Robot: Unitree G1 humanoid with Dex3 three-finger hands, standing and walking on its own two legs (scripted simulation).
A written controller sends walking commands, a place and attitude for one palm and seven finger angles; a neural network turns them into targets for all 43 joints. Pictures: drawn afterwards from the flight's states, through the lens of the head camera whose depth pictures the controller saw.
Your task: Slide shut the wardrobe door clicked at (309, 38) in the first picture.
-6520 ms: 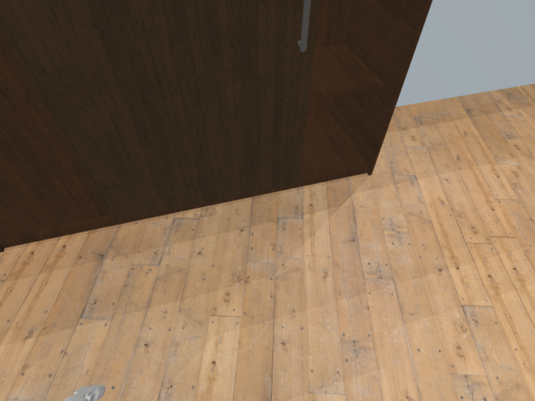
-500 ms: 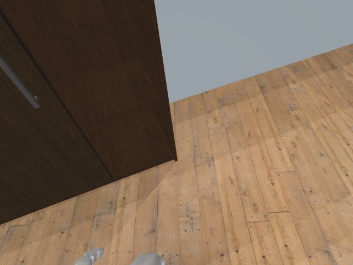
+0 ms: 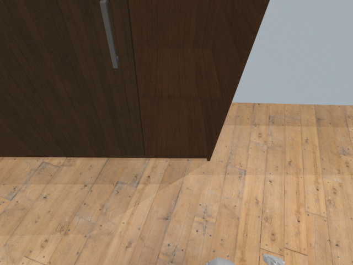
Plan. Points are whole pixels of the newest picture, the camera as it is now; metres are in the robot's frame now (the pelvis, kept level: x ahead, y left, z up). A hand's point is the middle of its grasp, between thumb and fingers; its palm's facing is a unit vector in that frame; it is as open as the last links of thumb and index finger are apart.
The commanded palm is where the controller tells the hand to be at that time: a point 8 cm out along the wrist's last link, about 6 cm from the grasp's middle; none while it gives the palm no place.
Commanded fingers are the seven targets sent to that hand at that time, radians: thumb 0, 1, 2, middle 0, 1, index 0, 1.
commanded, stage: turn to face it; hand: left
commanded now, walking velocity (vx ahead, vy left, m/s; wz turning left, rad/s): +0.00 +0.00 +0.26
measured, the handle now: (111, 35) +0.74 +0.29 +0.09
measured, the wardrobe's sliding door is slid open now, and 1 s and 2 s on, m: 0.41 0.41 0.41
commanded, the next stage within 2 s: take the last steps up to it in 0.06 s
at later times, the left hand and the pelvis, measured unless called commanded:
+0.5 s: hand out of the picture +0.01 +0.14 -0.14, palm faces +0.22 -0.94 -0.25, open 7.3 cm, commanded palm none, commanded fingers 0.00 0.90 0.90 -0.20 -0.30 -0.20 -0.30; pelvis +0.05 -0.03 +0.01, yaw +9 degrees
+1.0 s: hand (77, 250) +0.16 +0.27 -0.17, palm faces +0.23 -0.95 -0.19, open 7.4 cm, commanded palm none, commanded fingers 0.00 0.90 0.90 -0.20 -0.30 -0.20 -0.30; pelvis +0.18 +0.09 +0.00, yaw +9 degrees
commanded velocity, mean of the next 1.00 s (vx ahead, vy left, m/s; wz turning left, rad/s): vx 0.24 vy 0.04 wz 0.08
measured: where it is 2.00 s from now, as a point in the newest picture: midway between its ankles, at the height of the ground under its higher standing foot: (147, 257)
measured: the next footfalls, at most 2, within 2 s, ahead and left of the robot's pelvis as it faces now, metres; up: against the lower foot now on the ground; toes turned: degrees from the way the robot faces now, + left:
right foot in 0.24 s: +0.05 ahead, -0.13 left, +0.00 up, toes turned +0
left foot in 0.78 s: +0.19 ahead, +0.18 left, +0.00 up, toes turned +17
